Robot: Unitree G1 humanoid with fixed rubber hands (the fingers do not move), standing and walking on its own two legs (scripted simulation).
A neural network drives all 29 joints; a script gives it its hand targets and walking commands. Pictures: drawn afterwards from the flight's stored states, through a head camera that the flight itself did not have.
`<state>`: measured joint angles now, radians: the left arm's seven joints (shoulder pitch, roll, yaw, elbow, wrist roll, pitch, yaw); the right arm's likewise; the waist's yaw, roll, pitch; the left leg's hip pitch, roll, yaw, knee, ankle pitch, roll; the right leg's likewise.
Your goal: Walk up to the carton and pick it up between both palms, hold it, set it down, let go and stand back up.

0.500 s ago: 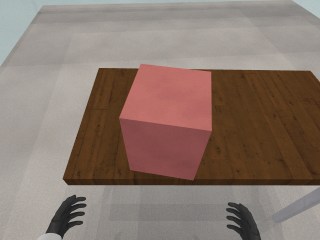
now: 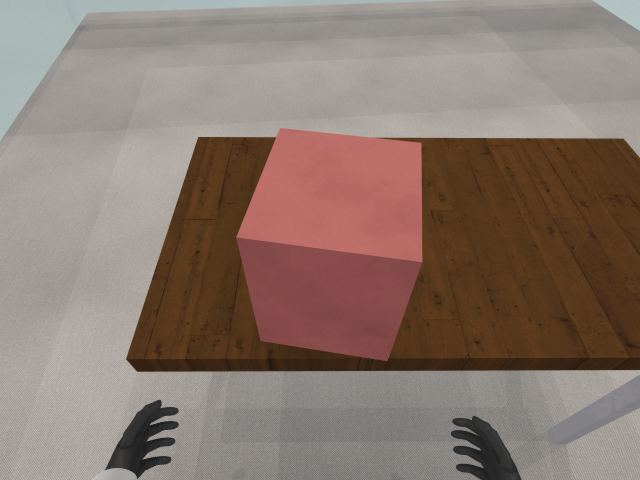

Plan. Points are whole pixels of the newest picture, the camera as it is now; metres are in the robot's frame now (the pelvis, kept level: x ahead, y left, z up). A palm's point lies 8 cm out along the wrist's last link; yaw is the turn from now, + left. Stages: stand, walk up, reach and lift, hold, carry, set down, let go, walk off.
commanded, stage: let go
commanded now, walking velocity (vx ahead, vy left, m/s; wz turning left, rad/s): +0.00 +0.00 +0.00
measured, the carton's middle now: (335, 248) +0.43 -0.02 +0.03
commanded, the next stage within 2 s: stand in 0.40 s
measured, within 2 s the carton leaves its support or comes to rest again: neither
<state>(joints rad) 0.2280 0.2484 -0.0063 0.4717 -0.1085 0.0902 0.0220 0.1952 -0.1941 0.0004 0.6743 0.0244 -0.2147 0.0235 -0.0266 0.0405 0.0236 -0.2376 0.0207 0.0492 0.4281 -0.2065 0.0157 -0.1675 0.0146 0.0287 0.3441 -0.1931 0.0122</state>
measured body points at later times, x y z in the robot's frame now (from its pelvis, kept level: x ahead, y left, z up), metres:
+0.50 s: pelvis +0.00 +0.00 +0.00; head +0.01 -0.01 +0.45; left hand +0.17 +0.24 -0.08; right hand +0.15 -0.24 -0.11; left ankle +0.01 +0.10 -0.74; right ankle -0.01 -0.13 -0.74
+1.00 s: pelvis +0.00 -0.01 +0.00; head +0.00 -0.01 +0.45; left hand +0.12 +0.27 -0.12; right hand +0.09 -0.32 -0.12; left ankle +0.01 +0.10 -0.74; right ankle -0.01 -0.13 -0.74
